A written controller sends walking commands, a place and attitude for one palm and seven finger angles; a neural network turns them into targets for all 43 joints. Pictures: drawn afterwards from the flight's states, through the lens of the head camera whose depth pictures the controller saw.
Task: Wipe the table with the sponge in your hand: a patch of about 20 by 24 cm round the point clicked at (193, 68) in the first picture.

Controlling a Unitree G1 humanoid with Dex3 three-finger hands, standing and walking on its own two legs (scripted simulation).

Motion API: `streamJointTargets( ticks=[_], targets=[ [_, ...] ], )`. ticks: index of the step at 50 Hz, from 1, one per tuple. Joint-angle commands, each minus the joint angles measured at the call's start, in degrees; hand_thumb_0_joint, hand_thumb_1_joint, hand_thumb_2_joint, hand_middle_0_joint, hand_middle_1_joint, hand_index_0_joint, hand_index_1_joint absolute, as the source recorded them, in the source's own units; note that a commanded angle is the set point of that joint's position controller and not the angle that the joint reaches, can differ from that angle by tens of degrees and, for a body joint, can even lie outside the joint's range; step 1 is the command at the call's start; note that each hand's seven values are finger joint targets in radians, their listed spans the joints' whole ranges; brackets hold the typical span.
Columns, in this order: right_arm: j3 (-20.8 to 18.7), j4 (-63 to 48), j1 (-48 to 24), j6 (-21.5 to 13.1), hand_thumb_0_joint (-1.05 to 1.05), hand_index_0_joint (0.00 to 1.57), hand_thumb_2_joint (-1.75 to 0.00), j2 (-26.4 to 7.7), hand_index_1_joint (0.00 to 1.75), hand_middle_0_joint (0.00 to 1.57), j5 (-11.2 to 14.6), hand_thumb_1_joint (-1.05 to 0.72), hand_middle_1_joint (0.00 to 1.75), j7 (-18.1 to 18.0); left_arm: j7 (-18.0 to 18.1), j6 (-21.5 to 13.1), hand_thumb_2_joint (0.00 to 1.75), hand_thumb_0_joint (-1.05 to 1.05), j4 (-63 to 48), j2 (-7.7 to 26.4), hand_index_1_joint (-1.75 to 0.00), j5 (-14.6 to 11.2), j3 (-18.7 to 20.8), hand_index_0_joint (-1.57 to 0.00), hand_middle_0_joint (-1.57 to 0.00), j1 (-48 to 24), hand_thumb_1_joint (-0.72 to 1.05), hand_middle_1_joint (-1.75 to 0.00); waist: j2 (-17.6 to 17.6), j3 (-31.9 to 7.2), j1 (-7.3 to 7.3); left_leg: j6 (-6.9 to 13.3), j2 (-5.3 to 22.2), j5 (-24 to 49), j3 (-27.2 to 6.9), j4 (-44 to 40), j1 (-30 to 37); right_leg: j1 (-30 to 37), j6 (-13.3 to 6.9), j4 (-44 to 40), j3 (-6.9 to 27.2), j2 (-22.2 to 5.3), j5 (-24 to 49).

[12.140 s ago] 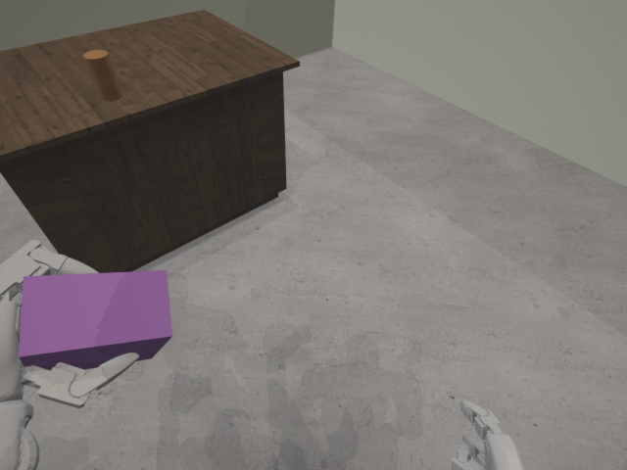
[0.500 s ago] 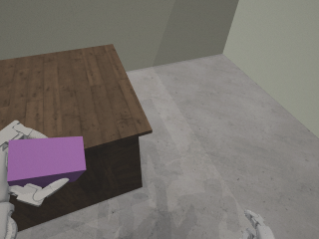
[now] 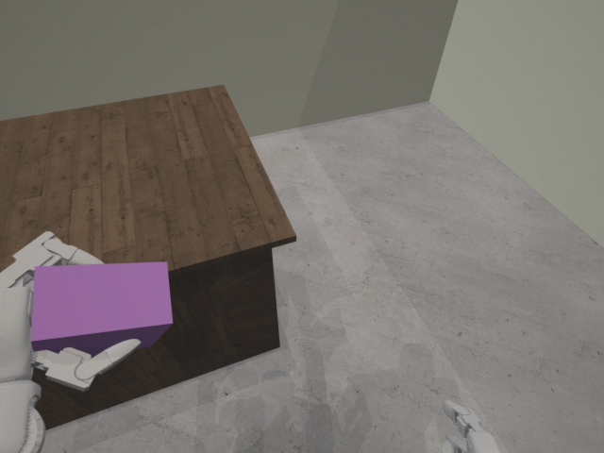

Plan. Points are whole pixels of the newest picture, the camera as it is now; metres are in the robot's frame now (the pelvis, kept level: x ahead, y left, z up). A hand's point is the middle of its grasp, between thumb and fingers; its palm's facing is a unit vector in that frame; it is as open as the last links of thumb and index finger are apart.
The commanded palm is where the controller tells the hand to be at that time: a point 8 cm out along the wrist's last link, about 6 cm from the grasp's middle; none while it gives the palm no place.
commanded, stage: come to a stop and stand still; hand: left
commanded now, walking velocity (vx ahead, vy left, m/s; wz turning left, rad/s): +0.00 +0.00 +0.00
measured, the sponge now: (120, 311) +0.23 +0.21 +0.14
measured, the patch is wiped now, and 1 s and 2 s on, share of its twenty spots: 0.00 0.00 0.00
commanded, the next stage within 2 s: look again from close up in 0.10 s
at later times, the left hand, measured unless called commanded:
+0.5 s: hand (74, 284) +0.25 +0.26 +0.15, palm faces +0.30 -0.87 -0.39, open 10.2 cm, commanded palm +0.19 +0.31 +0.17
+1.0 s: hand (47, 225) +0.32 +0.33 +0.16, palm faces +0.39 -0.84 -0.37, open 10.2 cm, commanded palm +0.26 +0.36 +0.17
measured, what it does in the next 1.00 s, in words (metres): shifts its weight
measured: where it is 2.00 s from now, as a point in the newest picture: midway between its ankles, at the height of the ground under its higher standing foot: outside the picture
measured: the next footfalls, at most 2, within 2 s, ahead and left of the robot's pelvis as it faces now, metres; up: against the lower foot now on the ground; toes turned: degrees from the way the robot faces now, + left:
left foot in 1.08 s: +0.17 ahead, +0.18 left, +0.00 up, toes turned -2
right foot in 1.42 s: +0.22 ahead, +0.06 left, +0.00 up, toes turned -1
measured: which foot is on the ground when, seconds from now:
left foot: down 0.00-0.98, up 1.00-1.00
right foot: down 0.00-1.00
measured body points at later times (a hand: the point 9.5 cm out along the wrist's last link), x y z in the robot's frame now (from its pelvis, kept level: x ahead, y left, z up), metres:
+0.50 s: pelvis +0.03 +0.04 +0.00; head +0.05 +0.04 +0.45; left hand +0.23 +0.31 +0.17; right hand +0.19 -0.19 -0.08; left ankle +0.03 +0.12 -0.74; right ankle +0.08 -0.07 -0.74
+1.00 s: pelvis +0.10 +0.07 -0.02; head +0.13 +0.11 +0.43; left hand +0.29 +0.37 +0.18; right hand +0.29 -0.15 -0.08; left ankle +0.05 +0.13 -0.71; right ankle +0.08 -0.07 -0.74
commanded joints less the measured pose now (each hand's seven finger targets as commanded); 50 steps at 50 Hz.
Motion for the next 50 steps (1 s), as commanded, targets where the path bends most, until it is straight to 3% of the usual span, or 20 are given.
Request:
streamJointTargets(
  ticks=[1,9,10,11,12,13,14,16,20,22,23,29,34,41,44,45,47,48,49,50],
  targets=[
    [-2.82,-9.62,-6.1,-3.53,0.0,0.2,-0.9,-6.6,0.3,0.2,-0.14,-0.9,0.3,-0.56,1.24,-4.54,1.3,0.0,-14.11,10.42,-1.6,-0.58,8.38,-1.2,-1.2,-1.96,0.1,-1.6,3.76,-6.48,0.31,1.26,3.83,-7.92,-4.65,-7.85,-9.08,13.08,2.33,-3.32,9.48,-6.05,-7.44],
    [-3.0,-8.42,-5.92,-3.84,0.0,0.2,-0.9,-7.09,0.3,0.2,0.17,-0.9,0.3,-0.5,1.11,-4.5,1.3,0.0,-11.52,9.26,-1.6,-0.51,6.81,-1.2,-1.2,-3.62,0.1,-1.6,-1.72,-3.85,-0.26,0.91,2.9,-10.79,-3.78,-4.82,-7.11,5.38,1.88,-7.65,12.51,-7.96,-17.1],
    [-4.39,-7.19,2.55,-7.22,0.0,0.2,-0.9,-8.55,0.3,0.2,-0.9,-0.9,0.3,-0.59,0.26,-10.57,1.3,0.0,-28.12,57.82,-1.6,7.22,41.17,-1.2,-1.2,-64.94,0.1,-1.6,-9.12,3.58,-0.35,1.04,1.2,-2.86,1.65,2.91,-6.6,-4.14,10.72,-10.9,12.2,-7.64,-7.46],
    [-2.08,-5.11,-2.51,-6.82,0.0,0.2,-0.9,-1.92,0.3,0.2,0.11,-0.9,0.3,-0.59,-2.33,-8.97,1.3,0.0,5.78,24.12,-1.6,1.74,19.42,-1.2,-1.2,-33.17,0.1,-1.6,-6.43,-12.98,0.18,2.34,-0.57,-2.76,0.41,4.51,-1.41,3.4,4.14,-6.35,10.74,-13.02,-14.26],
    [-3.3,-8.71,-3.57,-7.63,0.0,0.2,-0.9,-3.97,0.3,0.2,0.91,-0.9,0.3,-0.59,-2.05,-8.89,1.3,0.0,4.68,18.04,-1.6,-0.91,16.2,-1.2,-1.2,-16.01,0.1,-1.6,-6.46,-6.02,4.03,1.14,-1.2,-5.5,0.29,6.01,-2.03,1.61,4.68,-13.24,18.76,-12.12,-18.2],
    [-3.66,-10.34,-4.3,-8.57,0.0,0.2,-0.9,-5.56,0.3,0.2,1.45,-0.9,0.3,0.6,-2.65,-8.84,1.3,0.0,7.2,9.42,-1.6,-1.9,9.67,-1.2,-1.2,-13.69,0.1,-1.6,0.48,-7.51,3.12,0.97,-0.62,-6.03,0.21,2.45,-0.75,4.78,1.0,-11.22,19.4,-14.31,-17.62],
    [-3.84,-9.95,-3.88,-8.53,0.0,0.2,-0.9,-6.18,0.3,0.2,1.26,-0.9,0.3,1.01,-3.15,-10.16,1.3,0.0,1.16,10.14,-1.6,-2.05,7.88,-1.2,-1.2,-13.58,0.1,-1.6,4.91,-8.08,2.74,1.42,-1.09,-7.42,0.29,-0.02,1.2,3.96,0.78,-9.71,18.03,-12.99,-17.69],
    [-3.56,-9.19,-4.25,-9.05,0.0,0.2,-0.9,-6.57,0.3,0.2,0.86,-0.9,0.3,1.97,-3.35,-11.7,1.3,0.0,-5.49,8.64,-1.6,-2.6,5.37,-1.2,-1.2,-9.36,0.1,-1.6,6.22,-7.05,2.82,1.67,-0.38,-9.37,-0.5,-4.91,-0.86,6.31,2.23,-7.15,14.43,-10.03,-19.12],
    [-3.22,-10.56,-5.63,-9.7,0.0,0.2,-0.9,-6.92,0.3,0.2,1.41,-0.9,0.3,2.62,-2.82,-10.94,1.3,0.0,-8.51,9.76,-1.6,-1.59,6.38,-1.2,-1.2,-6.74,0.1,-1.6,-1.33,-3.42,2.79,2.78,3.83,-14.46,-6.06,-12.44,-10.75,11.42,2.69,1.1,8.83,-4.64,-14.42],
    [-3.48,-10.99,-5.81,-9.7,0.0,0.2,-0.9,-7.03,0.3,0.2,1.18,-0.9,0.3,2.23,-2.29,-10.74,1.3,0.0,-8.15,12.93,-1.6,-1.52,10.79,-1.2,-1.2,-7.41,0.1,-1.6,-6.34,-3.96,2.67,2.88,4.33,-10.0,-6.64,-11.47,-10.56,12.61,2.77,1.94,8.07,-4.44,-9.52],
    [-3.41,-10.98,-6.06,-9.43,0.0,0.2,-0.9,-7.34,0.3,0.2,0.93,-0.9,0.3,2.02,-1.96,-10.75,1.3,0.0,-9.06,16.24,-1.6,-1.59,14.33,-1.2,-1.2,-9.47,0.1,-1.6,-3.92,-4.23,2.38,2.63,4.13,-9.04,-6.86,-11.62,-10.76,12.77,2.62,2.51,8.0,-4.51,-8.98],
    [-3.3,-10.66,-5.97,-10.34,0.0,0.2,-0.9,-6.42,0.3,0.2,0.09,-0.9,0.3,2.2,-2.82,-12.0,1.3,0.0,-14.37,12.53,-1.6,-1.52,11.2,-1.2,-1.2,-16.08,0.1,-1.6,5.89,-7.4,1.52,1.71,3.03,1.54,-5.53,-7.58,-4.32,13.07,1.18,3.7,8.67,-5.15,3.29],
    [-4.27,-10.1,-5.4,-10.3,0.0,0.2,-0.9,-7.36,0.3,0.2,-0.05,-0.9,0.3,3.31,-2.95,-10.76,1.3,0.0,-15.51,7.29,-1.6,-1.44,5.73,-1.2,-1.2,-10.62,0.1,-1.6,4.33,-11.54,0.41,1.11,2.33,11.13,-4.66,-1.08,2.09,10.98,-0.42,6.72,8.09,-5.64,8.14],
    [-4.67,-11.11,-5.6,-5.9,0.0,0.2,-0.9,-7.39,0.3,0.2,0.25,-0.9,0.3,3.06,-2.61,-9.32,1.3,0.0,-13.68,11.27,-1.6,-1.84,11.5,-1.2,-1.2,-5.12,0.1,-1.6,3.64,-9.19,0.0,-0.27,4.6,26.69,-6.37,2.42,2.96,6.25,-0.44,13.42,3.4,-4.06,5.89],
    [-4.58,-11.81,-5.67,-4.76,0.0,0.2,-0.9,-7.11,0.3,0.2,0.46,-0.9,0.3,3.0,-2.7,-9.09,1.3,0.0,-14.29,11.99,-1.6,-2.38,12.56,-1.2,-1.2,-5.58,0.1,-1.6,3.63,-9.24,0.24,-1.44,3.59,30.7,-4.42,7.22,0.12,10.14,-1.66,12.27,2.97,-4.2,8.34],
    [-4.67,-12.19,-6.08,-4.59,0.0,0.2,-0.9,-7.18,0.3,0.2,0.65,-0.9,0.3,3.07,-2.63,-9.12,1.3,0.0,-14.85,12.41,-1.6,-2.47,12.94,-1.2,-1.2,-5.48,0.1,-1.6,1.7,-10.32,0.85,-1.79,2.42,29.78,-2.93,11.97,-3.68,14.76,-3.11,11.33,5.22,-5.56,12.98],
    [-5.46,-12.43,-6.42,-5.08,0.0,0.2,-0.9,-7.79,0.3,0.2,1.13,-0.9,0.3,3.21,-2.21,-9.48,1.3,0.0,-17.08,12.52,-1.6,-3.05,12.66,-1.2,-1.2,-5.99,0.1,-1.6,-8.71,-12.21,1.76,-2.79,-2.99,18.61,0.31,28.83,-15.83,23.35,-10.85,9.3,18.52,-15.05,22.35],
    [-5.71,-12.46,-7.51,-5.37,0.0,0.2,-0.9,-8.01,0.3,0.2,1.32,-0.9,0.3,3.6,-1.91,-10.2,1.3,0.0,-18.89,11.74,-1.6,-3.14,11.54,-1.2,-1.2,-7.44,0.1,-1.6,-11.58,-10.78,2.4,-2.24,-3.66,-1.97,-1.59,36.27,-25.09,27.55,-15.51,7.38,26.82,-21.97,25.49],
    [-5.26,-12.01,-7.62,-5.61,0.0,0.2,-0.9,-7.68,0.3,0.2,1.28,-0.9,0.3,3.9,-1.25,-10.92,1.3,0.0,-19.4,12.5,-1.6,-3.02,12.82,-1.2,-1.2,-7.21,0.1,-1.6,-10.69,-8.15,2.78,0.73,0.88,-21.06,-8.7,36.45,-28.79,24.95,-15.88,6.1,32.29,-26.73,25.38],
    [-4.97,-11.17,-6.93,-4.97,0.0,0.2,-0.9,-7.82,0.3,0.2,1.28,-0.9,0.3,4.12,-1.14,-11.21,1.3,0.0,-20.19,11.78,-1.6,-2.94,12.28,-1.2,-1.2,-7.23,0.1,-1.6,-6.96,-4.68,2.46,2.52,5.54,-25.51,-14.4,31.17,-25.95,17.81,-12.52,6.47,29.09,-28.09,20.65]
  ],
)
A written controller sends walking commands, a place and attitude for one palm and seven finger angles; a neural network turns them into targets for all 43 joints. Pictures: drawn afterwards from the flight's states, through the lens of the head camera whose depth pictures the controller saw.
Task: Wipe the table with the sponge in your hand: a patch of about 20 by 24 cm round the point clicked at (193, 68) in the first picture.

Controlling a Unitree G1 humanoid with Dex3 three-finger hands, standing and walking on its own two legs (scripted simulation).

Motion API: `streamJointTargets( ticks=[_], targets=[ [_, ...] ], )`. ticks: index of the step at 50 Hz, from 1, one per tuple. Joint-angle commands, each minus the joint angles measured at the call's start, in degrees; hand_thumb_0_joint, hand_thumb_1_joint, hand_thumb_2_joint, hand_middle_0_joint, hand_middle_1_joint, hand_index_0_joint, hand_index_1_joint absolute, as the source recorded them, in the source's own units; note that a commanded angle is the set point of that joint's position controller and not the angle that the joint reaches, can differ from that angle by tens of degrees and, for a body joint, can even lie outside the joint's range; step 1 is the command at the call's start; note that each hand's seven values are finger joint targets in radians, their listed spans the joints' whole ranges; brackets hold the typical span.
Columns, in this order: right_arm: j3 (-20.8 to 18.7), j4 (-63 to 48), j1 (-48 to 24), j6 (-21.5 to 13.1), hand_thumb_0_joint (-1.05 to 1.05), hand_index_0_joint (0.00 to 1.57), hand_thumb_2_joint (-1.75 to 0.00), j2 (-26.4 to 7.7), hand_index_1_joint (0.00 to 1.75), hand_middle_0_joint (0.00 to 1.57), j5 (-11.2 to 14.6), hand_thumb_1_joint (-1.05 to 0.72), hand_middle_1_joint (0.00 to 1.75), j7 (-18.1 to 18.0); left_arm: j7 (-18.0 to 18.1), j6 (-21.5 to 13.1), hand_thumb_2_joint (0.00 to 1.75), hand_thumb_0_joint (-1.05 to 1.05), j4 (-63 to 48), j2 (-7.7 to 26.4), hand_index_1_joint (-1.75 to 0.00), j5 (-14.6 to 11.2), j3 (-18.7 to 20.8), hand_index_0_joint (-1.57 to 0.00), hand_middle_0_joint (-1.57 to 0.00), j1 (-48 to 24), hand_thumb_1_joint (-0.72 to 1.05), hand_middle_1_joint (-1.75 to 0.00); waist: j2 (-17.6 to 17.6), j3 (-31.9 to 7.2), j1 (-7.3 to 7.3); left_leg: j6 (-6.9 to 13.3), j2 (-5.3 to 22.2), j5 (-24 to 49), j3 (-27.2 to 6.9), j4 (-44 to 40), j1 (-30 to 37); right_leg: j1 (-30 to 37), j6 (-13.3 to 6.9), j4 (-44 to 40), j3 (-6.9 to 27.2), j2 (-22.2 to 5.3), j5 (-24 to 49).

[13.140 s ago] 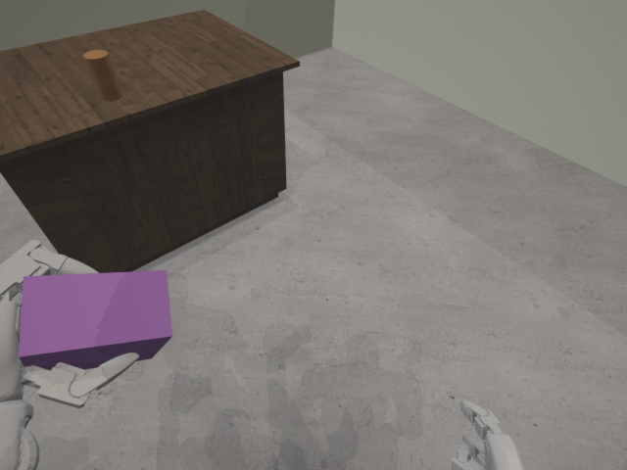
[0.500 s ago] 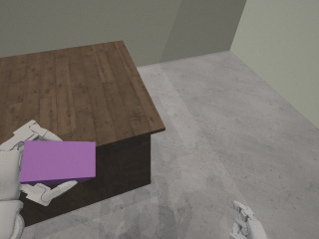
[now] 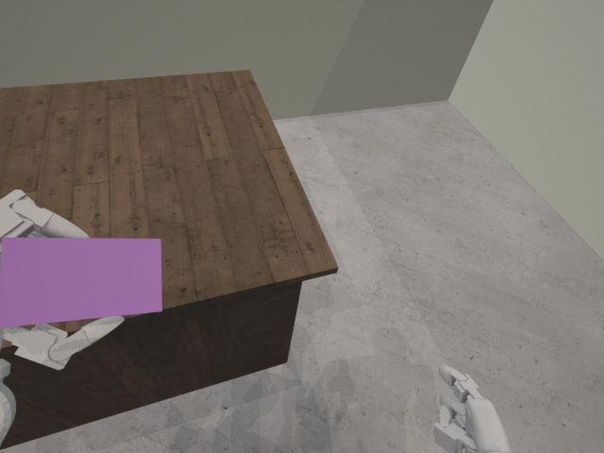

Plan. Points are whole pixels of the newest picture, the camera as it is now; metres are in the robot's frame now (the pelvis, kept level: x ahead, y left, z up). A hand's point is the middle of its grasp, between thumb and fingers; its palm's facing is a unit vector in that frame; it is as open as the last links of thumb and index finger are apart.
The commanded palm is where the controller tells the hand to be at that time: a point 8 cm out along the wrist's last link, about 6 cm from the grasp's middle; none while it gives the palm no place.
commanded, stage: shuffle to correct the standing spot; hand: left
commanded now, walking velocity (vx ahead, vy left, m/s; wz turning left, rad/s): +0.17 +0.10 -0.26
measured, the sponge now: (104, 282) +0.23 +0.22 +0.16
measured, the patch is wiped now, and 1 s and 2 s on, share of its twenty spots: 0.00 0.00 0.00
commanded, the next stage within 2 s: come to a stop and stand still in 0.62 s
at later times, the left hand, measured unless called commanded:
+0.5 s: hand (49, 230) +0.27 +0.28 +0.18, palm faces +0.33 -0.82 -0.47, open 10.2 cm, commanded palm +0.22 +0.31 +0.19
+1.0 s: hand (7, 188) +0.31 +0.34 +0.19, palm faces +0.35 -0.85 -0.39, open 10.2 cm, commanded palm +0.26 +0.37 +0.19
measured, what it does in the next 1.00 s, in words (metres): steps to the left: left foot, then right foot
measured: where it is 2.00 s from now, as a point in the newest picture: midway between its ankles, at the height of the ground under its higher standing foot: outside the picture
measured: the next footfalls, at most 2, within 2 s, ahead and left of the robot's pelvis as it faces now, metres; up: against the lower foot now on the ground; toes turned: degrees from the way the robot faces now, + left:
left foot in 0.08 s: +0.07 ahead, +0.11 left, +0.00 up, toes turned -3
right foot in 0.42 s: +0.12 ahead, -0.02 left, +0.00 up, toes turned -2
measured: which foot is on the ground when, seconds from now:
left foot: up 0.00-0.06, down 0.08-0.44, up 0.46-0.68, down 0.70-1.00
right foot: down 0.00-0.10, up 0.12-0.40, down 0.42-1.00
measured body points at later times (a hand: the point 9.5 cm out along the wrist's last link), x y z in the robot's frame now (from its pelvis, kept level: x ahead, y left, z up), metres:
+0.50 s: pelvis +0.04 +0.04 +0.00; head +0.06 +0.05 +0.45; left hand +0.25 +0.32 +0.20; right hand +0.19 -0.20 -0.09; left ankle +0.03 +0.12 -0.68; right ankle +0.07 -0.06 -0.72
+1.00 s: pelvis +0.09 +0.10 +0.02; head +0.10 +0.12 +0.46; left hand +0.28 +0.38 +0.21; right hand +0.25 -0.11 -0.07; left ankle +0.12 +0.21 -0.72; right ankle +0.08 -0.03 -0.72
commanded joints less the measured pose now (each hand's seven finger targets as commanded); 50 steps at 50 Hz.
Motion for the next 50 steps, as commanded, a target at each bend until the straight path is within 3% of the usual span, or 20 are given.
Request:
streamJointTargets(
  ticks=[1,3,4,5,6,9,14,19,20,22,23,24,26,30,33,35,37,41,45,50],
  targets=[
    [-2.56,-7.98,-3.58,-2.03,0.0,0.2,-0.9,-6.76,0.3,0.2,-0.12,-0.9,0.3,0.12,2.06,-5.09,1.3,0.0,-16.99,7.55,-1.6,-0.37,6.05,-1.2,-1.2,-4.44,0.1,-1.6,-1.69,-4.33,0.43,1.96,10.34,-11.14,-11.69,-4.23,-12.3,8.51,-11.69,-5.64,21.48,-20.53,29.32],
    [-2.09,-5.96,-3.61,-1.97,0.0,0.2,-0.9,-5.43,0.3,0.2,-0.52,-0.9,0.3,-0.69,1.63,-4.72,1.3,0.0,-21.24,6.87,-1.6,-0.06,4.2,-1.2,-1.2,-10.03,0.1,-1.6,10.19,-8.48,-3.28,-0.23,2.81,12.9,-0.64,-23.6,12.33,-5.25,-5.08,4.83,4.69,-6.59,16.72],
    [-3.13,-6.14,-3.79,-3.05,0.0,0.2,-0.9,-7.56,0.3,0.2,-0.62,-0.9,0.3,-0.91,1.65,-5.02,1.3,0.0,-21.9,6.82,-1.6,0.39,3.93,-1.2,-1.2,-11.03,0.1,-1.6,24.9,-9.64,-3.71,1.78,8.95,18.97,-12.28,-30.02,21.43,-16.15,-2.02,20.73,0.24,1.29,2.6],
    [-4.33,-7.43,-4.47,-3.81,0.0,0.2,-0.9,-8.62,0.3,0.2,-1.07,-0.9,0.3,-0.73,1.96,-5.58,1.3,0.0,-23.17,7.94,-1.6,1.31,4.47,-1.2,-1.2,-11.58,0.1,-1.6,31.25,-10.55,-2.21,5.9,17.65,27.43,-25.4,-32.41,21.94,-20.66,-1.52,32.09,2.7,4.18,-12.21],
    [-4.67,-7.89,-4.66,-3.97,0.0,0.2,-0.9,-7.7,0.3,0.2,-0.83,-0.9,0.3,-0.63,1.77,-5.85,1.3,0.0,-19.61,9.83,-1.6,2.38,5.68,-1.2,-1.2,-10.65,0.1,-1.6,21.85,-10.64,-1.47,10.24,18.75,23.98,-24.04,-31.93,18.15,-20.54,-1.92,36.6,5.51,3.74,-10.46],
    [-4.25,-6.43,-3.26,-3.7,0.0,0.2,-0.9,-7.13,0.3,0.2,-1.07,-0.9,0.3,-0.63,1.2,-4.1,1.3,0.0,-15.57,9.12,-1.6,1.32,7.22,-1.2,-1.2,-7.44,0.1,-1.6,7.08,-8.77,-2.18,10.7,19.01,35.14,-23.09,-29.45,17.95,-23.89,-1.32,37.65,6.35,0.68,-7.76],
    [-3.1,-6.83,-3.67,-2.86,0.0,0.2,-0.9,-6.95,0.3,0.2,-0.09,-0.9,0.3,-0.38,0.19,-3.19,1.3,0.0,-11.18,7.03,-1.6,0.39,7.68,-1.2,-1.2,4.2,0.1,-1.6,12.29,-7.88,-1.19,7.91,13.86,28.21,-9.95,-31.75,6.71,-11.61,-1.06,16.01,0.58,0.68,0.45],
    [-1.85,-7.84,-4.21,-1.9,0.0,0.2,-0.9,-6.5,0.3,0.2,0.38,-0.9,0.3,-1.84,0.58,-2.25,1.3,0.0,-8.93,9.07,-1.6,-0.07,9.46,-1.2,-1.2,3.97,0.1,-1.6,4.55,-11.68,-0.34,4.57,11.68,18.89,-5.87,-22.84,-3.6,13.27,-1.15,-9.48,-2.23,1.7,11.12],
    [-2.03,-7.41,-4.18,-1.89,0.0,0.2,-0.9,-6.43,0.3,0.2,0.27,-0.9,0.3,-2.05,0.84,-2.35,1.3,0.0,-8.32,10.32,-1.6,0.27,10.3,-1.2,-1.2,2.73,0.1,-1.6,-0.35,-13.4,-0.1,4.0,9.3,12.2,-3.41,-14.78,-8.93,20.42,-2.82,-12.17,3.19,-2.39,10.94],
    [-3.25,-7.82,-3.6,-2.51,0.0,0.2,-0.9,-7.19,0.3,0.2,-0.37,-0.9,0.3,-2.08,1.3,-2.4,1.3,0.0,-8.82,11.45,-1.6,-0.12,10.7,-1.2,-1.2,-1.49,0.1,-1.6,-13.97,-12.68,-0.76,1.02,1.97,-6.91,-0.38,12.44,-21.86,19.93,-14.18,-20.73,34.64,-23.84,2.8],
    [-3.6,-6.8,-3.16,-2.36,0.0,0.2,-0.9,-8.29,0.3,0.2,-0.43,-0.9,0.3,-1.75,1.19,-2.31,1.3,0.0,-9.22,8.99,-1.6,-0.19,8.65,-1.2,-1.2,-4.63,0.1,-1.6,-8.28,-9.6,-1.16,0.16,3.87,-6.31,-3.77,18.3,-22.09,13.37,-16.21,-23.21,36.46,-26.23,-3.92],
    [-4.41,-6.69,-2.99,-2.69,0.0,0.2,-0.9,-8.84,0.3,0.2,0.13,-0.9,0.3,-1.4,1.01,-2.37,1.3,0.0,-9.88,7.25,-1.6,0.26,5.79,-1.2,-1.2,-5.3,0.1,-1.6,-7.37,-7.32,-1.25,-0.05,5.84,-3.47,-6.14,19.61,-21.22,8.48,-16.77,-23.34,36.63,-24.99,-4.91],
    [-2.89,-5.56,-3.36,-2.09,0.0,0.2,-0.9,-7.23,0.3,0.2,-0.45,-0.9,0.3,-1.31,1.75,-2.4,1.3,0.0,-10.73,7.32,-1.6,1.08,5.53,-1.2,-1.2,-3.3,0.1,-1.6,-0.52,-5.23,-1.68,0.13,9.16,-0.53,-6.25,13.17,-14.99,-0.08,-13.98,-20.27,23.86,-21.12,4.92],
    [-2.09,-4.97,-4.51,-2.92,0.0,0.2,-0.9,-4.81,0.3,0.2,-1.33,-0.9,0.3,-2.71,2.61,-2.93,1.3,0.0,-13.36,7.41,-1.6,1.68,4.87,-1.2,-1.2,-4.85,0.1,-1.6,-1.93,-7.23,-1.0,0.79,3.59,5.59,4.92,-14.0,6.13,-7.62,-8.07,-16.68,7.48,-11.94,3.47],
    [-3.43,-5.02,-3.91,-4.53,0.0,0.2,-0.9,-5.99,0.3,0.2,-1.28,-0.9,0.3,-4.04,2.98,-2.79,1.3,0.0,-14.08,7.67,-1.6,1.55,5.44,-1.2,-1.2,-4.27,0.1,-1.6,5.11,-7.48,-1.12,0.64,2.55,8.74,4.88,-25.48,12.7,-5.08,-5.24,-7.93,5.92,-7.56,2.6],
    [-4.33,-6.88,-4.02,-4.33,0.0,0.2,-0.9,-8.27,0.3,0.2,-0.6,-0.9,0.3,-4.27,2.75,-3.41,1.3,0.0,-15.56,7.68,-1.6,1.65,6.03,-1.2,-1.2,-4.6,0.1,-1.6,14.12,-7.8,-0.35,5.33,12.99,16.99,-10.12,-28.67,11.53,-6.97,-1.63,4.68,2.06,-0.77,3.74],
    [-3.71,-7.07,-4.44,-3.76,0.0,0.2,-0.9,-6.94,0.3,0.2,-0.5,-0.9,0.3,-3.98,2.09,-2.94,1.3,0.0,-12.1,10.36,-1.6,1.55,8.76,-1.2,-1.2,-3.4,0.1,-1.6,16.28,-6.78,-0.74,8.49,17.64,23.46,-15.38,-31.88,6.68,-5.79,-0.78,9.52,0.81,0.08,-6.61],
    [-3.09,-6.97,-3.2,-3.85,0.0,0.2,-0.9,-6.37,0.3,0.2,-0.07,-0.9,0.3,-2.67,1.38,-2.45,1.3,0.0,-11.7,8.51,-1.6,1.18,8.58,-1.2,-1.2,-3.03,0.1,-1.6,9.25,-8.64,-0.71,3.56,13.6,28.37,-6.53,-24.38,3.81,5.7,-0.86,-9.96,1.11,-0.09,10.54],
    [-3.47,-6.97,-2.02,-3.99,0.0,0.2,-0.9,-6.92,0.3,0.2,0.08,-0.9,0.3,-2.07,0.4,-0.58,1.3,0.0,-9.49,4.41,-1.6,-0.05,4.59,-1.2,-1.2,2.14,0.1,-1.6,0.36,-10.94,-1.75,-0.85,8.17,22.02,-3.0,-25.14,4.6,8.25,-3.17,-9.0,5.57,-1.83,22.29],
    [-1.92,-6.76,-4.2,-3.74,0.0,0.2,-0.9,-5.62,0.3,0.2,-0.59,-0.9,0.3,-3.16,0.89,0.22,1.3,0.0,-12.87,6.89,-1.6,0.16,4.72,-1.2,-1.2,-3.96,0.1,-1.6,8.87,-10.58,-1.21,-1.41,11.32,28.94,-4.92,-31.21,9.74,6.23,-0.29,-9.73,2.67,0.15,17.59]
  ],
)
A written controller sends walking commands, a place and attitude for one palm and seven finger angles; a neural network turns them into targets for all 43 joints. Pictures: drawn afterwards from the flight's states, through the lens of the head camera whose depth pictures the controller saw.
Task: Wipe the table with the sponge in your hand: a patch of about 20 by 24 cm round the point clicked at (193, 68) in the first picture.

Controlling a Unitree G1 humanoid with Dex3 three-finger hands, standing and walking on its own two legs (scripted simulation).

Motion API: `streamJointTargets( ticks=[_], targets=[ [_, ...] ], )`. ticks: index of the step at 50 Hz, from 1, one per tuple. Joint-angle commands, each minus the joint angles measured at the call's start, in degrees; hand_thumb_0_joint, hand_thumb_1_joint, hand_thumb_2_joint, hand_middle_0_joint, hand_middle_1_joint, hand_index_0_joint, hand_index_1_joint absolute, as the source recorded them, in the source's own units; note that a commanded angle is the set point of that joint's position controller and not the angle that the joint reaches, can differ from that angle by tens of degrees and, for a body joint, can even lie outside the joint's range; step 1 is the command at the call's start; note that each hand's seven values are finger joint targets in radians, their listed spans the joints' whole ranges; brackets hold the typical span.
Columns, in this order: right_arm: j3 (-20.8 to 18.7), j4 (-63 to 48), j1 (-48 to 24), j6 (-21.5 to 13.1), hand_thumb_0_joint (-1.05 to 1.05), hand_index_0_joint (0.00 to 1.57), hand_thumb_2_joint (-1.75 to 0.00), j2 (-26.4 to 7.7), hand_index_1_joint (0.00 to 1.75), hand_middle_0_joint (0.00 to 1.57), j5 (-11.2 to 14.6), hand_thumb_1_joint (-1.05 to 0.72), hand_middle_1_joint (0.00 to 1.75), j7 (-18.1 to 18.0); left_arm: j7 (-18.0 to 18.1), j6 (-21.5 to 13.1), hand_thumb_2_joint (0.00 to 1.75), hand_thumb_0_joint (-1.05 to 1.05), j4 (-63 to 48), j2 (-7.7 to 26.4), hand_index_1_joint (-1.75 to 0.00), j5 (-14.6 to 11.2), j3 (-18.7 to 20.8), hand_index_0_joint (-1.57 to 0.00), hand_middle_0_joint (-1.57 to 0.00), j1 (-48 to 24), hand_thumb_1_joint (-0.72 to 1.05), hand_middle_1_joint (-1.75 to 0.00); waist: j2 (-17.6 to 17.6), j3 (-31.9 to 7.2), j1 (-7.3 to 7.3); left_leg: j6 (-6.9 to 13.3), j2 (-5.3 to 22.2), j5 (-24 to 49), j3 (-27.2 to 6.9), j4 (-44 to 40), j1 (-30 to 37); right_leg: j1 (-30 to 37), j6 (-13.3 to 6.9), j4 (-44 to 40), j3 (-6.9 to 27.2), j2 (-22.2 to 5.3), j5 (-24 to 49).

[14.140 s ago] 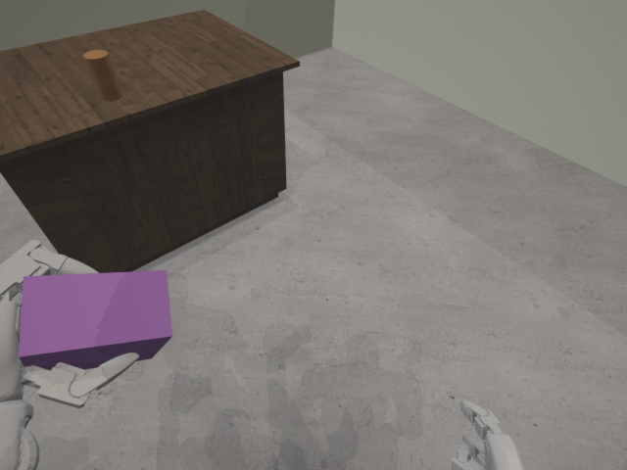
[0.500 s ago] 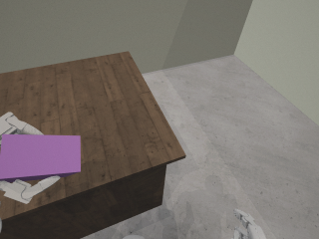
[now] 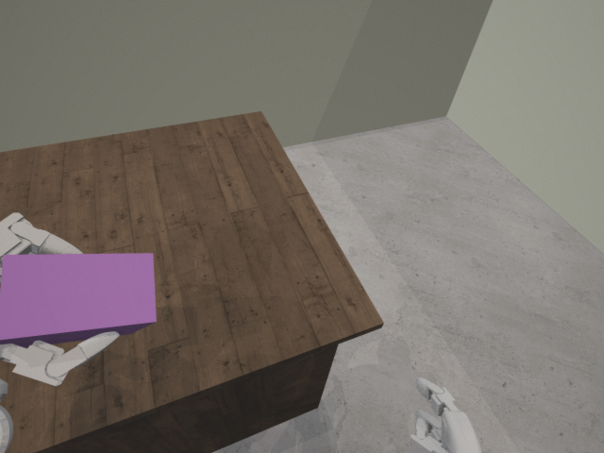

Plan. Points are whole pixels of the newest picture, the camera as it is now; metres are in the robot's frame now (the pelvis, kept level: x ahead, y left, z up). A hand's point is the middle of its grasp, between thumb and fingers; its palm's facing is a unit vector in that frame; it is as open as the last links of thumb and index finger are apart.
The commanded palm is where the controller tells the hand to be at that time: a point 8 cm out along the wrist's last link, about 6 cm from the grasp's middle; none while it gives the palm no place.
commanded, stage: come to a stop and stand still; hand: left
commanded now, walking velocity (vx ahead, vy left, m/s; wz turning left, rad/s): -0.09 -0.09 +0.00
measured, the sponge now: (99, 300) +0.22 +0.22 +0.16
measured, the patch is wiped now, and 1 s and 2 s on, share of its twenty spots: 0.00 0.00 0.00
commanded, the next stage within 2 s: none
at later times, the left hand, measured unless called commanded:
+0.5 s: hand (72, 346) +0.18 +0.23 +0.15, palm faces +0.28 -0.88 -0.38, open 10.2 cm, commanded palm +0.13 +0.28 +0.18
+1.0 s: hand (7, 330) +0.19 +0.29 +0.15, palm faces +0.40 -0.83 -0.39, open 10.2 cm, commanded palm +0.13 +0.31 +0.18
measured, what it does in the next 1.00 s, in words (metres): stands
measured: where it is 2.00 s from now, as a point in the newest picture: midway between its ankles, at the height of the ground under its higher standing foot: outside the picture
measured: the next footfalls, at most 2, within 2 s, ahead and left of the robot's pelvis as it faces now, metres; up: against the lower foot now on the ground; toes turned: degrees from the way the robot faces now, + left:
none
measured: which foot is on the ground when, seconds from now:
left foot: down 0.00-1.00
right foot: down 0.00-1.00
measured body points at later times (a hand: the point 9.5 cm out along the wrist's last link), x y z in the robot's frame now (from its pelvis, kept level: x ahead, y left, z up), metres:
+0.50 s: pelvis -0.04 +0.00 +0.00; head -0.04 +0.01 +0.45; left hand +0.16 +0.28 +0.17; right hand +0.12 -0.25 -0.07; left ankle +0.02 +0.11 -0.73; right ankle +0.00 -0.13 -0.74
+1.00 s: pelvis -0.03 +0.03 +0.00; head -0.01 +0.06 +0.45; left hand +0.16 +0.33 +0.17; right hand +0.15 -0.17 -0.07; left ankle +0.02 +0.11 -0.74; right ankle +0.00 -0.12 -0.74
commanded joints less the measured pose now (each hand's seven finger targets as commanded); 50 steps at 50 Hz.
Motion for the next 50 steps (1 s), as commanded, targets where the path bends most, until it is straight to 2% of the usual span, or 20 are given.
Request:
streamJointTargets(
  ticks=[1,3,10,11,12,13,15,18,22,23,25,28,31,33,38,41,43,44,48,50],
  targets=[
    [-4.05,-9.22,-5.22,-3.29,0.0,0.2,-0.9,-9.92,0.3,0.2,-0.45,-0.9,0.3,-1.87,0.94,-2.43,1.3,0.0,-13.53,9.45,-1.6,-0.41,4.37,-1.2,-1.2,-8.79,0.1,-1.6,8.17,-9.62,-0.86,-0.66,6.44,20.41,-5.65,-9.77,5.75,4.67,-0.77,-2.76,0.82,0.0,11.38],
    [-3.99,-9.37,-6.2,-3.69,0.0,0.2,-0.9,-9.44,0.3,0.2,-0.23,-0.9,0.3,-2.23,1.28,-2.4,1.3,0.0,-15.5,10.58,-1.6,-0.29,4.92,-1.2,-1.2,-10.28,0.1,-1.6,8.28,-10.38,-0.81,-0.58,6.05,18.71,-4.55,-9.49,6.45,5.77,-0.94,-3.69,1.36,-0.38,12.51],
    [-4.34,-9.99,-6.07,-3.1,0.0,0.2,-0.9,-9.99,0.3,0.2,-0.01,-0.9,0.3,-2.21,1.75,-1.81,1.3,0.0,-12.15,8.18,-1.6,-0.66,3.92,-1.2,-1.2,-5.0,0.1,-1.6,7.16,-8.18,-0.58,0.06,3.55,3.7,-3.57,-10.83,1.14,6.99,-1.53,-7.6,3.67,-1.63,9.41],
    [-5.22,-8.24,1.02,-5.72,0.0,0.2,-0.9,-13.02,0.3,0.2,-3.39,-0.9,0.3,-2.15,0.74,-7.96,1.3,0.0,-23.2,53.33,-1.6,8.46,36.35,-1.2,-1.2,-62.04,0.1,-1.6,0.39,1.8,2.07,1.48,4.59,13.68,-0.84,-1.45,-4.48,-4.41,-0.52,-11.83,6.59,-4.99,13.11],
    [-3.06,-4.65,-2.77,-5.48,0.0,0.2,-0.9,-6.2,0.3,0.2,-1.19,-0.9,0.3,-2.1,-1.9,-5.19,1.3,0.0,11.42,16.8,-1.6,2.41,12.32,-1.2,-1.2,-28.47,0.1,-1.6,-1.53,-9.14,0.11,0.99,0.13,14.61,-0.83,-5.15,4.19,-1.1,-4.28,-7.46,6.3,-6.26,15.67],
    [-6.15,-8.06,-3.52,-4.85,0.0,0.2,-0.9,-10.12,0.3,0.2,0.01,-0.9,0.3,-1.64,-0.82,-4.03,1.3,0.0,5.17,12.43,-1.6,-0.75,10.22,-1.2,-1.2,-16.63,0.1,-1.6,6.32,-9.43,1.38,-0.04,1.34,16.02,-0.39,-5.35,7.81,0.56,-3.96,-6.03,6.87,-3.73,16.88],
    [-5.94,-9.52,-2.54,-5.3,0.0,0.2,-0.9,-11.34,0.3,0.2,0.61,-0.9,0.3,-1.18,-2.06,-4.31,1.3,0.0,2.34,9.7,-1.6,-1.14,4.24,-1.2,-1.2,-14.84,0.1,-1.6,8.45,-11.01,1.28,0.27,2.52,14.87,-0.62,-4.8,6.39,2.33,-2.35,-5.44,8.07,-4.92,14.86],
    [-5.13,-10.26,-4.83,-5.13,0.0,0.2,-0.9,-10.54,0.3,0.2,1.41,-0.9,0.3,0.11,-1.61,-3.92,1.3,0.0,-1.06,4.29,-1.6,-2.17,-1.21,-1.2,-1.2,-2.68,0.1,-1.6,2.67,-8.55,1.68,0.76,2.09,5.69,-0.75,-6.4,4.75,0.86,-1.34,-8.41,6.81,-4.67,5.09],
    [-4.73,-11.39,-5.08,-4.75,0.0,0.2,-0.9,-10.96,0.3,0.2,0.79,-0.9,0.3,-1.47,-0.45,-3.67,1.3,0.0,-3.8,11.22,-1.6,-1.49,3.76,-1.2,-1.2,-4.41,0.1,-1.6,-10.22,-2.77,1.2,0.46,-0.02,-5.74,-0.61,-4.34,3.17,-8.57,-2.16,-16.5,9.34,-5.79,-15.82],
    [-4.74,-11.02,-5.91,-4.47,0.0,0.2,-0.9,-11.27,0.3,0.2,0.92,-0.9,0.3,-1.99,0.3,-3.95,1.3,0.0,-6.44,14.74,-1.6,-1.31,6.84,-1.2,-1.2,-6.71,0.1,-1.6,-7.7,-1.28,0.96,0.42,-0.06,-6.27,-0.34,-3.96,3.93,-11.51,-2.5,-16.64,8.74,-5.85,-18.51],
    [-4.19,-11.51,-5.72,-5.05,0.0,0.2,-0.9,-10.92,0.3,0.2,0.25,-0.9,0.3,-2.91,0.59,-4.89,1.3,0.0,-7.98,14.16,-1.6,-1.04,7.37,-1.2,-1.2,-10.69,0.1,-1.6,-4.27,-1.35,0.44,0.78,-0.28,-7.74,-1.61,-6.36,2.83,-10.72,-2.35,-14.89,8.01,-4.96,-19.6],
    [-4.38,-10.53,-5.96,-6.25,0.0,0.2,-0.9,-11.69,0.3,0.2,-0.02,-0.9,0.3,-3.26,1.32,-6.96,1.3,0.0,-14.16,16.71,-1.6,-0.05,8.69,-1.2,-1.2,-17.06,0.1,-1.6,8.44,-2.91,0.29,2.14,2.54,-12.29,-5.7,-12.55,-1.32,-2.94,-1.58,-8.72,6.1,-2.15,-11.12],
    [-4.58,-10.6,-4.74,-8.02,0.0,0.2,-0.9,-11.67,0.3,0.2,0.11,-0.9,0.3,-2.69,1.05,-8.01,1.3,0.0,-13.8,13.45,-1.6,0.89,6.56,-1.2,-1.2,-16.09,0.1,-1.6,14.28,-5.62,1.0,3.69,5.23,-19.7,-7.88,-16.69,-8.37,8.04,-1.18,-1.05,3.74,-0.35,-3.89],
    [-4.59,-9.93,-4.65,-9.08,0.0,0.2,-0.9,-11.19,0.3,0.2,0.38,-0.9,0.3,-1.95,0.72,-8.28,1.3,0.0,-12.74,10.65,-1.6,1.07,4.91,-1.2,-1.2,-12.56,0.1,-1.6,14.76,-6.31,0.96,3.85,5.5,-20.35,-8.33,-17.23,-8.98,9.32,-1.15,0.27,2.72,-0.18,-2.0],
    [-4.78,-8.33,-3.06,-8.95,0.0,0.2,-0.9,-11.38,0.3,0.2,0.22,-0.9,0.3,-0.45,0.31,-7.57,1.3,0.0,-5.88,7.88,-1.6,1.12,3.92,-1.2,-1.2,-4.4,0.1,-1.6,6.3,-3.67,0.95,2.54,4.33,-18.82,-7.54,-14.86,-8.01,4.53,-1.22,-4.62,3.92,-0.41,-4.55],
    [-4.78,-8.02,-2.51,-8.26,0.0,0.2,-0.9,-11.72,0.3,0.2,-0.09,-0.9,0.3,-0.5,-0.11,-7.3,1.3,0.0,-4.87,7.63,-1.6,1.28,3.23,-1.2,-1.2,-7.56,0.1,-1.6,2.15,-2.17,0.22,1.68,3.49,-17.48,-7.88,-14.22,-5.43,-0.25,-1.27,-7.85,5.42,-0.5,-7.57],
    [-4.47,-7.81,-4.19,-8.06,0.0,0.2,-0.9,-11.4,0.3,0.2,0.08,-0.9,0.3,-0.84,0.09,-7.24,1.3,0.0,-5.07,9.17,-1.6,1.52,4.56,-1.2,-1.2,-9.72,0.1,-1.6,3.71,-1.25,0.16,1.82,4.03,-17.54,-8.29,-15.52,-4.34,-1.28,-1.1,-8.08,5.43,-0.15,-6.62],
    [-4.28,-7.73,-3.56,-7.94,0.0,0.2,-0.9,-11.36,0.3,0.2,-0.12,-0.9,0.3,-0.96,-0.21,-7.36,1.3,0.0,-4.61,7.22,-1.6,1.52,2.75,-1.2,-1.2,-10.94,0.1,-1.6,3.89,-1.65,-0.07,1.95,4.06,-17.78,-8.99,-16.27,-4.9,-0.03,-0.98,-7.23,4.8,0.21,-5.49],
    [-4.22,-8.6,-5.0,-8.57,0.0,0.2,-0.9,-10.85,0.3,0.2,-0.14,-0.9,0.3,-1.18,0.08,-8.06,1.3,0.0,-11.17,10.21,-1.6,1.91,4.61,-1.2,-1.2,-14.8,0.1,-1.6,7.23,-6.12,0.25,2.01,4.35,-10.29,-8.67,-15.42,-1.04,3.92,-1.11,-5.56,4.88,0.04,1.88],
    [-4.19,-9.15,-4.64,-8.82,0.0,0.2,-0.9,-10.72,0.3,0.2,-0.36,-0.9,0.3,-1.22,0.07,-8.4,1.3,0.0,-13.28,9.68,-1.6,1.88,3.92,-1.2,-1.2,-13.84,0.1,-1.6,8.54,-7.79,0.36,2.12,4.6,-8.38,-9.18,-15.12,-0.57,5.72,-1.22,-4.92,4.81,-0.29,3.86]
  ],
)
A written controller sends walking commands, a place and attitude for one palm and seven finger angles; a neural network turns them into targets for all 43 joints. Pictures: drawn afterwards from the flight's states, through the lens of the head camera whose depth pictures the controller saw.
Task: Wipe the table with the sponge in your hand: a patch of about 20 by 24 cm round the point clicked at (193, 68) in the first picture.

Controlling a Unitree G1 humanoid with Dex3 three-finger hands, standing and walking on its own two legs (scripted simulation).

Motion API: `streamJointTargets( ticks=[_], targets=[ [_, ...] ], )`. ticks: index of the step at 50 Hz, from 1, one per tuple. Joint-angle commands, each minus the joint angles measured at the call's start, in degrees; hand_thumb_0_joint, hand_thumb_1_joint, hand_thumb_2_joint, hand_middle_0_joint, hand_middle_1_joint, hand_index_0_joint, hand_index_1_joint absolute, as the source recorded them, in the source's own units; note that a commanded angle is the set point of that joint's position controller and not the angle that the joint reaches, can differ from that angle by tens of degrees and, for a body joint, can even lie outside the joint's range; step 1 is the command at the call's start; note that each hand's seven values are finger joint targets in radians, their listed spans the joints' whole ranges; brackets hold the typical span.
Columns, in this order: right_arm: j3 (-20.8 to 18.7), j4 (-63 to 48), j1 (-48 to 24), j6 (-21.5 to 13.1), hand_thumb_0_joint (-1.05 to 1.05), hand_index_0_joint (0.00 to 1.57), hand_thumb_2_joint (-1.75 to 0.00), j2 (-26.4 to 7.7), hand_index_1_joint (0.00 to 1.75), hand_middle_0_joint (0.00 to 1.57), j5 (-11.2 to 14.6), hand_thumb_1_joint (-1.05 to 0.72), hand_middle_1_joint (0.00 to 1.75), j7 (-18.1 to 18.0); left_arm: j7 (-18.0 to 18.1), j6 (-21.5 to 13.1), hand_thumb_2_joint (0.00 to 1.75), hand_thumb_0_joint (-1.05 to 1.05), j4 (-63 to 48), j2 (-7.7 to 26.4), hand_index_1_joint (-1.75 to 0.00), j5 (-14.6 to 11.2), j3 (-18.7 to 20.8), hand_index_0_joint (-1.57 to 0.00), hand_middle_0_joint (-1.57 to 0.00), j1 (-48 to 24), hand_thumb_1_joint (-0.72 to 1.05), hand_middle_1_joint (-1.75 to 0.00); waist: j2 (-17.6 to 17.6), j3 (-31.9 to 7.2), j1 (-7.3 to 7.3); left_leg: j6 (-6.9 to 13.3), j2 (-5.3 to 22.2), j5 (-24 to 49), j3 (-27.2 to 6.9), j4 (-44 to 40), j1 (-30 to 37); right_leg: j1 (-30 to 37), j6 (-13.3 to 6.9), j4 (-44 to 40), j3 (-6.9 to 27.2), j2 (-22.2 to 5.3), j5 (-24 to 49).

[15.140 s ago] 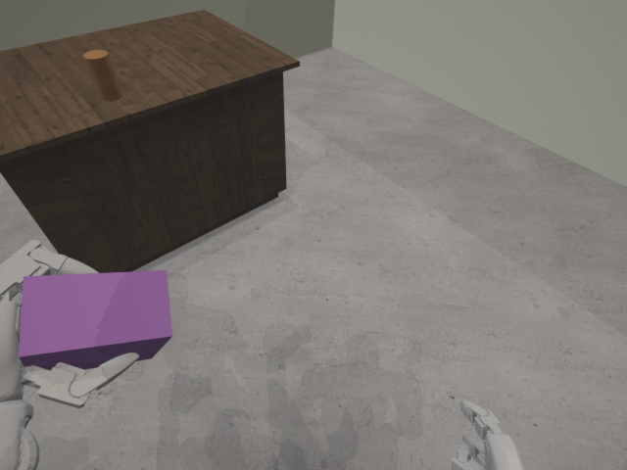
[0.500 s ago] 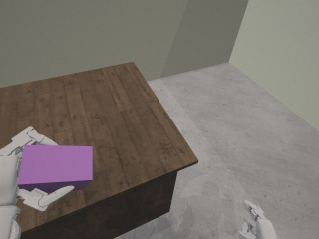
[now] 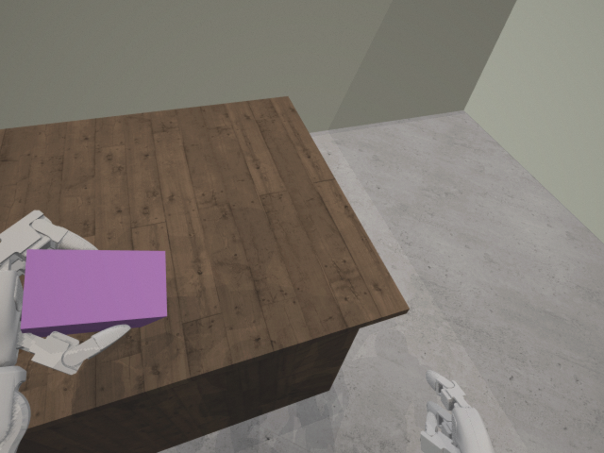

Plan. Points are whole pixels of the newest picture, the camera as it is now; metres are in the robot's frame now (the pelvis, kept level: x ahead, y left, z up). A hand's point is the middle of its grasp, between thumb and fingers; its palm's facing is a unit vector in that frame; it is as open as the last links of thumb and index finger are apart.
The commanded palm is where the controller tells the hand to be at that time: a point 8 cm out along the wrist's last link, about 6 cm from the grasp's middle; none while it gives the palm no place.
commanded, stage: come to a stop and stand still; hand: left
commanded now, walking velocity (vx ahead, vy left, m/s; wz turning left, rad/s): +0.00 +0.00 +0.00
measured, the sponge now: (113, 294) +0.23 +0.23 +0.13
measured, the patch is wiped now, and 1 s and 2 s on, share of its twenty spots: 0.00 0.00 0.00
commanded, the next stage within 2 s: look again from close up in 1.22 s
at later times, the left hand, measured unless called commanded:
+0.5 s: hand (115, 259) +0.25 +0.23 +0.16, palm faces +0.35 -0.85 -0.41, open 10.2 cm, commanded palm +0.19 +0.26 +0.18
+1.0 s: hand (109, 275) +0.23 +0.22 +0.16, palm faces +0.36 -0.84 -0.40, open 10.2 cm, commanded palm +0.18 +0.26 +0.18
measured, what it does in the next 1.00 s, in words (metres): stands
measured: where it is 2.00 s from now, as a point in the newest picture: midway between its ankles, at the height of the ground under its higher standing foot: outside the picture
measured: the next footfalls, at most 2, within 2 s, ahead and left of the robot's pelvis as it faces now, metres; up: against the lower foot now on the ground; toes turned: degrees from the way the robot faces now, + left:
none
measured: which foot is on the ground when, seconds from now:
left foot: down 0.00-1.00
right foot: down 0.00-1.00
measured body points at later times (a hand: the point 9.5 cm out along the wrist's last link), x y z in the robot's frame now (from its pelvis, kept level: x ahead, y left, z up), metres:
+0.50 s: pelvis +0.04 -0.02 +0.00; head +0.06 +0.00 +0.45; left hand +0.23 +0.27 +0.19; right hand +0.22 -0.25 -0.07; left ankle +0.06 +0.08 -0.74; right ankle +0.03 -0.16 -0.74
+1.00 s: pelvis +0.02 -0.02 +0.00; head +0.03 -0.01 +0.45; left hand +0.21 +0.27 +0.19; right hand +0.19 -0.25 -0.07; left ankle +0.06 +0.08 -0.74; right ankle +0.03 -0.16 -0.74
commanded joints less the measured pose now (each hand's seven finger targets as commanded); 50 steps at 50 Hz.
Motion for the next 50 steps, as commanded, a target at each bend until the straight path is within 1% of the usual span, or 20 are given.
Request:
streamJointTargets(
  ticks=[1,3,4,8,9,10,12,13,17,23,26,28,29,33,37,38,39,43,44,50],
  targets=[
    [-3.97,-9.67,-4.46,-3.86,0.0,0.2,-0.9,-8.87,0.3,0.2,-0.09,-0.9,0.3,-0.96,1.1,-5.09,1.3,0.0,-19.84,10.06,-1.6,-0.79,5.42,-1.2,-1.2,-8.71,0.1,-1.6,9.16,-10.05,-1.38,-1.22,7.77,-11.27,-8.0,-11.63,0.78,6.64,-2.6,-0.56,0.31,-0.05,0.19],
    [-3.99,-9.46,-5.07,-3.91,0.0,0.2,-0.9,-8.57,0.3,0.2,-0.01,-0.9,0.3,-0.92,1.35,-4.98,1.3,0.0,-20.6,10.92,-1.6,-0.9,6.57,-1.2,-1.2,-6.88,0.1,-1.6,9.21,-11.27,-1.38,-1.71,7.12,-5.29,-6.8,-9.72,3.09,6.69,-2.84,-1.11,0.49,-0.45,3.28],
    [-3.93,-9.2,-4.31,-3.59,0.0,0.2,-0.9,-8.78,0.3,0.2,-0.26,-0.9,0.3,-0.83,1.17,-4.92,1.3,0.0,-18.96,9.48,-1.6,-1.22,5.53,-1.2,-1.2,-5.41,0.1,-1.6,8.49,-11.03,-1.36,-2.02,6.74,-2.27,-6.39,-9.07,3.13,6.47,-2.88,-1.54,0.22,-0.52,4.46],
    [-4.48,-8.98,-4.15,-2.54,0.0,0.2,-0.9,-8.92,0.3,0.2,0.07,-0.9,0.3,-0.84,1.23,-3.9,1.3,0.0,-15.21,9.76,-1.6,-1.72,6.95,-1.2,-1.2,-0.89,0.1,-1.6,6.61,-11.5,-1.55,-3.39,6.35,7.32,-5.29,-6.99,6.17,5.28,-3.07,-2.28,0.47,-1.02,8.26],
    [-4.28,-8.96,-3.84,-1.93,0.0,0.2,-0.9,-9.0,0.3,0.2,-0.03,-0.9,0.3,-0.81,0.87,-3.77,1.3,0.0,-13.87,8.37,-1.6,-2.0,5.53,-1.2,-1.2,-0.44,0.1,-1.6,6.72,-11.08,-1.6,-3.4,6.51,8.17,-5.1,-7.05,5.93,4.84,-2.87,-2.62,0.03,-0.99,8.25],
    [-4.5,-9.42,-3.87,-1.59,0.0,0.2,-0.9,-9.02,0.3,0.2,0.15,-0.9,0.3,-0.91,0.95,-3.48,1.3,0.0,-14.09,9.45,-1.6,-2.05,6.39,-1.2,-1.2,-0.58,0.1,-1.6,6.54,-11.25,-1.6,-3.56,6.67,9.92,-5.08,-6.6,6.32,5.11,-2.96,-2.47,0.34,-1.27,9.39],
    [-4.56,-9.7,-4.0,-0.85,0.0,0.2,-0.9,-9.13,0.3,0.2,0.26,-0.9,0.3,-1.13,0.82,-3.04,1.3,0.0,-13.53,9.3,-1.6,-2.41,6.25,-1.2,-1.2,-0.36,0.1,-1.6,4.62,-11.4,-1.65,-3.48,6.7,10.36,-4.81,-6.29,6.5,5.13,-2.93,-2.83,0.51,-1.6,10.21],
    [-4.51,-9.6,-4.77,-0.79,0.0,0.2,-0.9,-9.19,0.3,0.2,0.37,-0.9,0.3,-1.32,0.92,-2.98,1.3,0.0,-14.45,9.86,-1.6,-2.46,6.69,-1.2,-1.2,-0.55,0.1,-1.6,5.62,-11.52,-1.75,-3.48,6.47,11.87,-4.59,-6.18,7.18,4.91,-2.92,-2.76,0.45,-1.42,11.01],
    [-4.6,-10.58,-4.88,-0.04,0.0,0.2,-0.9,-9.33,0.3,0.2,0.43,-0.9,0.3,-1.73,0.98,-2.71,1.3,0.0,-16.59,10.28,-1.6,-2.8,6.37,-1.2,-1.2,-0.78,0.1,-1.6,4.5,-12.64,-1.65,-2.91,6.38,12.2,-4.56,-5.72,7.06,6.49,-2.89,-2.65,0.38,-1.94,12.44],
    [-4.72,-10.62,-5.36,0.12,0.0,0.2,-0.9,-9.36,0.3,0.2,0.61,-0.9,0.3,-2.26,1.68,-2.35,1.3,0.0,-19.82,12.12,-1.6,-3.09,7.86,-1.2,-1.2,0.52,0.1,-1.6,6.29,-13.99,-1.67,-2.55,6.23,15.41,-4.22,-4.56,8.77,6.94,-3.02,-2.23,0.75,-2.31,14.78],
    [-4.71,-10.45,-4.67,0.64,0.0,0.2,-0.9,-9.41,0.3,0.2,0.59,-0.9,0.3,-2.32,1.62,-1.72,1.3,0.0,-16.84,10.39,-1.6,-3.44,6.74,-1.2,-1.2,1.87,0.1,-1.6,5.09,-12.99,-1.75,-2.65,6.26,13.7,-4.35,-4.75,7.74,6.58,-3.11,-2.98,1.12,-2.63,14.0],
    [-4.78,-10.1,-4.93,1.0,0.0,0.2,-0.9,-9.51,0.3,0.2,0.66,-0.9,0.3,-2.48,1.8,-1.34,1.3,0.0,-15.42,11.2,-1.6,-3.47,7.78,-1.2,-1.2,2.5,0.1,-1.6,4.81,-12.14,-1.77,-2.46,6.23,11.91,-4.25,-5.16,7.28,6.11,-2.96,-3.65,1.21,-2.57,12.88],
    [-4.6,-10.07,-4.7,1.24,0.0,0.2,-0.9,-9.37,0.3,0.2,0.64,-0.9,0.3,-2.49,1.56,-1.13,1.3,0.0,-13.67,9.34,-1.6,-3.67,6.06,-1.2,-1.2,2.49,0.1,-1.6,4.12,-10.94,-1.91,-2.4,6.21,10.38,-4.17,-5.38,6.52,5.37,-2.94,-4.22,1.08,-2.69,11.83],
    [-4.64,-10.03,-5.53,1.49,0.0,0.2,-0.9,-9.48,0.3,0.2,0.81,-0.9,0.3,-2.62,1.54,-0.51,1.3,0.0,-12.67,9.4,-1.6,-3.41,5.25,-1.2,-1.2,-0.18,0.1,-1.6,3.58,-7.96,-2.11,-2.17,5.86,2.8,-4.21,-6.71,5.64,2.13,-2.98,-6.38,2.28,-2.59,6.08],
    [-4.59,-10.32,-5.88,1.37,0.0,0.2,-0.9,-9.52,0.3,0.2,0.77,-0.9,0.3,-2.61,1.61,-0.64,1.3,0.0,-14.12,9.3,-1.6,-3.0,4.21,-1.2,-1.2,-2.83,0.1,-1.6,2.91,-8.18,-2.01,-1.82,5.68,-0.11,-4.54,-7.09,5.17,2.32,-3.08,-6.72,2.42,-2.61,3.38],
    [-4.61,-10.15,-6.37,1.27,0.0,0.2,-0.9,-9.53,0.3,0.2,0.79,-0.9,0.3,-2.71,1.87,-0.85,1.3,0.0,-15.89,10.69,-1.6,-2.86,5.23,-1.2,-1.2,-3.69,0.1,-1.6,4.15,-8.64,-2.07,-1.72,5.65,-0.82,-4.5,-7.35,5.19,2.68,-3.02,-6.54,2.23,-2.48,2.93],
    [-4.41,-10.37,-6.27,1.18,0.0,0.2,-0.9,-9.25,0.3,0.2,0.68,-0.9,0.3,-2.7,1.81,-0.9,1.3,0.0,-15.59,9.48,-1.6,-2.99,4.24,-1.2,-1.2,-3.2,0.1,-1.6,4.12,-8.86,-2.0,-1.59,5.6,-1.86,-4.48,-7.42,5.15,2.81,-3.01,-6.61,2.11,-2.57,1.97],
    [-4.57,-10.24,-6.19,0.86,0.0,0.2,-0.9,-9.39,0.3,0.2,0.64,-0.9,0.3,-2.62,2.18,-0.9,1.3,0.0,-17.33,11.86,-1.6,-2.87,6.74,-1.2,-1.2,-1.97,0.1,-1.6,4.55,-9.78,-1.91,-1.66,5.53,-1.57,-4.98,-7.37,5.09,3.61,-3.22,-6.31,2.55,-2.43,2.42],
    [-4.41,-10.38,-6.11,0.88,0.0,0.2,-0.9,-9.1,0.3,0.2,0.58,-0.9,0.3,-2.58,2.02,-1.01,1.3,0.0,-16.93,10.1,-1.6,-2.97,5.4,-1.2,-1.2,-1.67,0.1,-1.6,5.18,-9.55,-1.97,-1.7,5.71,-2.06,-4.74,-7.59,4.9,3.55,-3.18,-6.06,2.09,-2.47,1.92],
    [-4.46,-10.3,-5.42,1.0,0.0,0.2,-0.9,-9.19,0.3,0.2,0.68,-0.9,0.3,-2.48,1.8,-0.77,1.3,0.0,-14.02,9.55,-1.6,-2.86,5.62,-1.2,-1.2,0.23,0.1,-1.6,4.82,-8.41,-2.02,-1.71,6.3,-4.61,-5.59,-8.86,3.49,3.06,-3.04,-6.08,1.67,-1.92,0.07]
  ],
)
